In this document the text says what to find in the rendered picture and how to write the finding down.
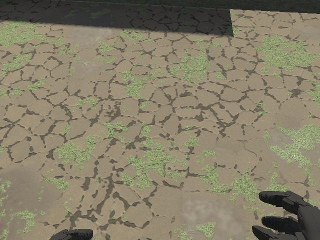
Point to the right robot hand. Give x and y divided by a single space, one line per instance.
307 227

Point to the left robot hand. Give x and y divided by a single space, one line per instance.
76 234

